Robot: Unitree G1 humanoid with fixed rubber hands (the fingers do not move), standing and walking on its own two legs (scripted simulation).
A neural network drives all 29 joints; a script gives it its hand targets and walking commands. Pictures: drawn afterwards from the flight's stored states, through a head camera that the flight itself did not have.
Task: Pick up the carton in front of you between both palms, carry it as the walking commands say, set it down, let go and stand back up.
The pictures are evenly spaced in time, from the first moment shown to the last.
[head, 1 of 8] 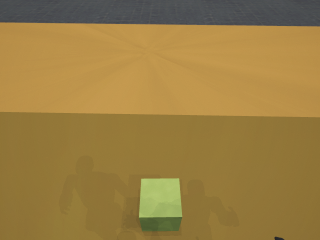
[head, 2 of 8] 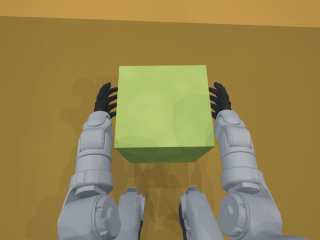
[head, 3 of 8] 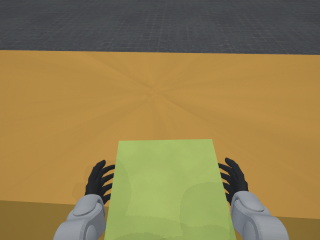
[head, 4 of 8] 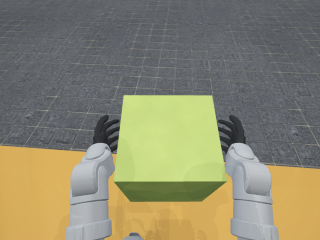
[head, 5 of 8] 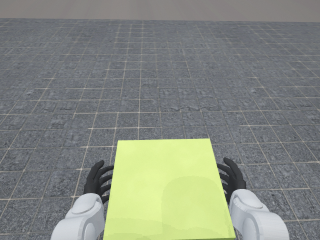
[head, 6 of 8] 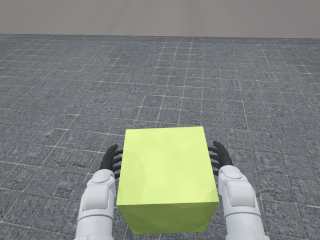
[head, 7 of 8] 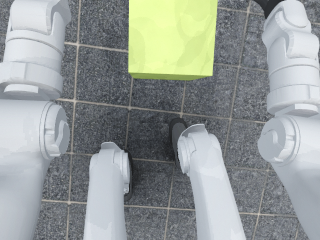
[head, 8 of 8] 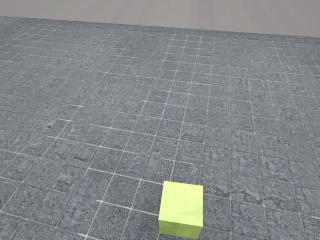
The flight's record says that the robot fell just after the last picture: no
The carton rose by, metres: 0.69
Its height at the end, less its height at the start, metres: -0.33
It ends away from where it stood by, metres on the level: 6.09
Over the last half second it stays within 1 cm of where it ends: yes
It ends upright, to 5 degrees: yes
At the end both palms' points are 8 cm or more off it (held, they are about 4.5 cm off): yes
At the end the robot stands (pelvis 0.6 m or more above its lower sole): yes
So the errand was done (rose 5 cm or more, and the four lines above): yes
